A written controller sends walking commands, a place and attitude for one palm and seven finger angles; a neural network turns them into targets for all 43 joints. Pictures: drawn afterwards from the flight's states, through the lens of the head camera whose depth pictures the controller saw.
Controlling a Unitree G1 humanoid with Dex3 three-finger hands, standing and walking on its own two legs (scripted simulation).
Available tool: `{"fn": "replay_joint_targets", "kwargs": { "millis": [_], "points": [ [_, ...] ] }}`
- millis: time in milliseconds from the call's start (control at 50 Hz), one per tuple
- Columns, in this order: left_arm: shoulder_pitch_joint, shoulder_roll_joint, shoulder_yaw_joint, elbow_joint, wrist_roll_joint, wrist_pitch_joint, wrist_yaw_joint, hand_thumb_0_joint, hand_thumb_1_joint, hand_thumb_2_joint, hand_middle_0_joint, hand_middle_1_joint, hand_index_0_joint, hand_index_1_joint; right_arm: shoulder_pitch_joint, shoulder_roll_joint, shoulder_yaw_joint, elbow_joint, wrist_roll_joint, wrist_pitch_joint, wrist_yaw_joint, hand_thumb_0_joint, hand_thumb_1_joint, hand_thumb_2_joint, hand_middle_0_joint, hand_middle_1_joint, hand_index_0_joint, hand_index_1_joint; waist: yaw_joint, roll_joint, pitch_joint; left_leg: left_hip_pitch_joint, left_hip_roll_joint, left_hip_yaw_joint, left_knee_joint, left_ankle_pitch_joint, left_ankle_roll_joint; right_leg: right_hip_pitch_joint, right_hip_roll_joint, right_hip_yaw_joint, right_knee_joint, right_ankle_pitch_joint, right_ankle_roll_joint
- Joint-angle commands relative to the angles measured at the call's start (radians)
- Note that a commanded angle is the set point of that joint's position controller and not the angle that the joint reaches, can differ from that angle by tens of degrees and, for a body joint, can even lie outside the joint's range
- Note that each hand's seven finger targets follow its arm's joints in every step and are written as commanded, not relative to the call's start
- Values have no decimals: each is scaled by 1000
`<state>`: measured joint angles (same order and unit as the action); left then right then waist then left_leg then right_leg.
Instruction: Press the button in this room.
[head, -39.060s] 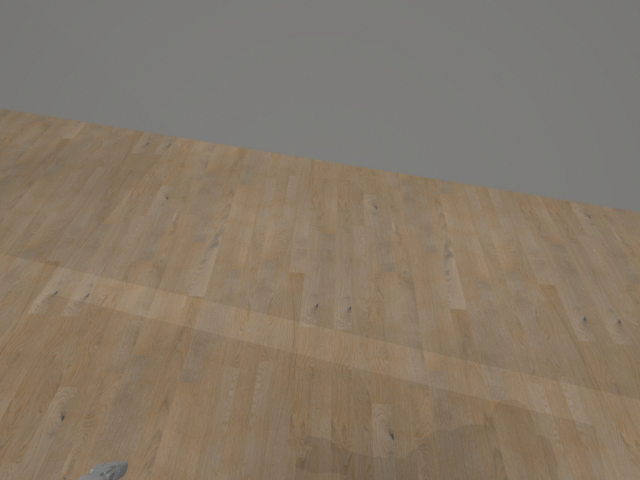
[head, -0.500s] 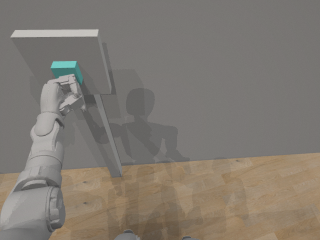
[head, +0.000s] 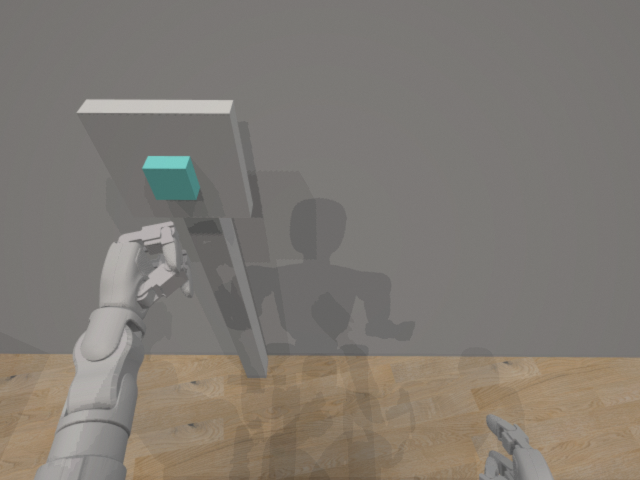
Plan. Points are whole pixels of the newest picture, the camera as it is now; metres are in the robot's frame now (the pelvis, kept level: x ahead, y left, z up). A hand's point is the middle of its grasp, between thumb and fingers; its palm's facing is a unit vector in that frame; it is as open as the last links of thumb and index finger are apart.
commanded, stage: pull the fist back off the button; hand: left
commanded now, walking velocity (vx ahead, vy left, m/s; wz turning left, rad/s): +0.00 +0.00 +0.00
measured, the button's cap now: (173, 176) +0.47 +0.23 +0.12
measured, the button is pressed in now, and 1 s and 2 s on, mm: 0 0 0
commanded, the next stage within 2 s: draw the hand back to the body in 0.02 s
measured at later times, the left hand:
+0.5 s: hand (146, 291) +0.29 +0.21 +0.12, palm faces +0.07 -1.00 -0.02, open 3.1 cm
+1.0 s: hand (81, 329) +0.22 +0.23 +0.16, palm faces +0.34 -0.89 -0.30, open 3.1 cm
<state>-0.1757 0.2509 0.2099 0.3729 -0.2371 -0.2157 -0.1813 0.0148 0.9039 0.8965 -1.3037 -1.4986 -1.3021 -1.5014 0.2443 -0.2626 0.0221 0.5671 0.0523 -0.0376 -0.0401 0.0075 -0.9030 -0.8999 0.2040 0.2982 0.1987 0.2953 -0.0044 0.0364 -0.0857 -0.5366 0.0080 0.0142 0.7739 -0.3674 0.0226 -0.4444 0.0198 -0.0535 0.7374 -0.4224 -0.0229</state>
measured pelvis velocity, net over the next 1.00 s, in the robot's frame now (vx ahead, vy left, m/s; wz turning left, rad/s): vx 0.00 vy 0.00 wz -0.01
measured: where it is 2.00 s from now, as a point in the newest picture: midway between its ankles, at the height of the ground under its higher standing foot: outside the picture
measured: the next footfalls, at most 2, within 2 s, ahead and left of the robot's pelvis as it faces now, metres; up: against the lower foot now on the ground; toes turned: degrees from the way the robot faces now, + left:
none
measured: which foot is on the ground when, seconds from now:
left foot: down 0.00-1.00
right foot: down 0.00-1.00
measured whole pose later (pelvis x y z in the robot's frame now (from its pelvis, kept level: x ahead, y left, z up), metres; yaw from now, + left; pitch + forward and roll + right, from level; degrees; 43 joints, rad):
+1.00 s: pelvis +0.00 +0.00 +0.03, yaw +0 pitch -3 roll +0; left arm 0.33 0.29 0.20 -0.26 -0.08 -0.06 0.10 0.01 0.90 0.90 -1.31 -1.50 -1.30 -1.50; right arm 0.18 -0.23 0.06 0.61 0.01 -0.07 -0.09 0.01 -0.90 -0.90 0.20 0.30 0.20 0.30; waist 0.06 0.06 0.02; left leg -0.15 -0.01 0.03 0.43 -0.22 0.02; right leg -0.07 0.01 -0.03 0.40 -0.27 -0.02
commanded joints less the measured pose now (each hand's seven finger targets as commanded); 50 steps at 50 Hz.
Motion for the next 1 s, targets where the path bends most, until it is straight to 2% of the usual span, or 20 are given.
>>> {"fn": "replay_joint_targets", "kwargs": {
  "millis": [0, 20, 80, 160, 220, 320, 360, 420, 460, 600, 620, 640, 680, 700, 720, 800, 820, 860, 920, 980],
  "points": [
    [-389, 202, 59, -206, -13, -52, -2, 0, 900, 900, -1300, -1500, -1300, -1500, -20, -126, -45, -106, -5, -38, -21, 0, -900, -900, 200, 300, 200, 300, -41, 1, -249, 240, -10, -37, -73, 307, 12, 3, 11, 22, -84, 410, 7],
    [-382, 224, 77, -182, -15, -49, -2, 0, 900, 900, -1300, -1500, -1300, -1500, -17, -129, -44, -104, -6, -35, -23, 0, -900, -900, 200, 300, 200, 300, -43, -37, -239, 219, -10, -35, -69, 290, 17, 15, 11, 29, -91, 404, 10],
    [-405, 221, 73, -169, -16, -51, -18, 0, 900, 900, -1300, -1500, -1300, -1500, -31, -124, -39, -110, -5, -32, -26, 0, -900, -900, 200, 300, 200, 300, -33, 8, -265, 229, -15, -32, -72, 305, 14, 33, 5, 32, -87, 425, 6],
    [-281, 235, 101, -225, -39, -51, -38, 0, 900, 900, -1300, -1500, -1300, -1500, -42, -119, -41, -138, -2, -39, -19, 0, -900, -900, 200, 300, 200, 300, 8, 28, -320, 258, -14, -28, -80, 360, 14, 97, 6, 35, -87, 486, 4],
    [-176, 257, 133, -216, -59, -17, -49, 0, 900, 900, -1300, -1500, -1300, -1500, -55, -121, -36, -154, 5, -37, -18, 0, -900, -900, 200, 300, 200, 300, 16, -45, -246, 206, -13, -23, -104, 323, 18, 121, 7, 33, -108, 479, 11],
    [-129, 267, 155, -342, -82, 24, -56, 0, 900, 900, -1300, -1500, -1300, -1500, -84, -119, -34, -177, 11, -49, -27, 0, -900, -900, 200, 300, 200, 300, 19, -45, -217, 212, -17, -14, -137, 271, 23, 145, 1, 47, -147, 437, 19],
    [-110, 252, 144, -406, -85, 28, -59, 0, 900, 900, -1300, -1500, -1300, -1500, -93, -111, -34, -178, 13, -61, -31, 0, -900, -900, 200, 300, 200, 300, 21, 14, -215, 247, -17, -11, -147, 271, 20, 136, 2, 48, -156, 428, 18],
    [-66, 238, 130, -446, -93, 40, -62, 0, 900, 900, -1300, -1500, -1300, -1500, -98, -116, -34, -173, 14, -78, -39, 0, -900, -900, 200, 300, 200, 300, 8, -40, -183, 258, -14, -17, -155, 254, 24, 123, 7, 42, -174, 395, 22],
    [-61, 230, 122, -465, -98, 60, -69, 0, 900, 900, -1300, -1500, -1300, -1500, -105, -115, -30, -169, 18, -88, -45, 0, -900, -900, 200, 300, 200, 300, 7, -4, -160, 261, -16, -20, -168, 221, 21, 111, 3, 45, -191, 354, 22],
    [37, 245, 153, -560, -103, 131, -67, 0, 900, 900, -1300, -1500, -1300, -1500, -131, -107, -19, -179, 17, -121, -58, 0, -900, -900, 200, 300, 200, 300, 32, 0, -129, 293, -17, -31, -207, 197, 18, 130, 2, 37, -229, 293, 16],
    [31, 341, 149, -642, 33, 100, 67, 0, 900, 900, -1300, -1500, -1300, -1500, -165, -99, -26, -158, -7, -119, -65, 0, -900, -900, 200, 300, 200, 300, 45, -31, -64, 294, -15, -22, -235, 180, 20, 112, -25, 82, -317, 248, 10],
    [96, 258, 108, -634, 48, 100, 129, 0, 900, 900, -1300, -1500, -1300, -1500, -180, -86, -18, -153, -15, -118, -69, 0, -900, -900, 200, 300, 200, 300, 32, -42, -18, 308, -14, -18, -251, 160, 22, 114, -34, 84, -340, 222, 16],
    [165, 224, 65, -683, 91, 100, 198, 0, 900, 900, -1300, -1500, -1300, -1500, -175, -83, -12, -141, -16, -106, -66, 0, -900, -900, 200, 300, 200, 300, 35, 12, -16, 361, -6, -22, -293, 163, 19, 151, -29, 64, -351, 209, 9],
    [188, 220, 61, -701, 103, 100, 221, 0, 900, 900, -1300, -1500, -1300, -1500, -174, -80, -11, -135, -21, -103, -66, 0, -900, -900, 200, 300, 200, 300, 34, 27, -22, 382, -4, -21, -310, 171, 19, 178, -29, 61, -354, 223, 8],
    [219, 237, 76, -715, 111, 98, 237, 0, 900, 900, -1300, -1500, -1300, -1500, -179, -84, -14, -130, -25, -100, -66, 0, -900, -900, 200, 300, 200, 300, 40, -29, -27, 386, 0, -22, -321, 188, 21, 203, -23, 57, -369, 232, 8],
    [245, 220, 69, -774, 141, 95, 275, 0, 900, 900, -1300, -1500, -1300, -1500, -191, -75, -10, -121, -35, -85, -65, 0, -900, -900, 200, 300, 200, 300, 37, 22, -11, 450, 1, -17, -371, 215, 18, 245, -23, 49, -396, 254, 6],
    [253, 228, 73, -785, 145, 93, 280, 0, 900, 900, -1300, -1500, -1300, -1500, -196, -79, -11, -116, -37, -85, -64, 0, -900, -900, 200, 300, 200, 300, 39, -8, -8, 456, 3, -20, -379, 220, 19, 253, -18, 49, -410, 252, 5],
    [272, 216, 69, -817, 152, 91, 287, 0, 900, 900, -1300, -1500, -1300, -1500, -203, -72, -10, -117, -39, -80, -64, 0, -900, -900, 200, 300, 200, 300, 39, 27, 0, 482, 4, -18, -395, 235, 17, 268, -21, 46, -416, 264, 4],
    [347, 223, 87, -868, 161, 87, 294, 0, 900, 900, -1300, -1500, -1300, -1500, -207, -75, -13, -114, -47, -85, -57, 0, -900, -900, 200, 300, 200, 300, 51, -2, -20, 505, 4, -21, -401, 294, 17, 303, -14, 41, -422, 319, 2],
    [419, 211, 93, -910, 162, 89, 296, 0, 900, 900, -1300, -1500, -1300, -1500, -205, -69, -13, -118, -51, -76, -48, 0, -900, -900, 200, 300, 200, 300, 56, 14, -9, 510, 4, -20, -409, 337, 13, 325, -17, 36, -414, 362, 2]
  ]
}}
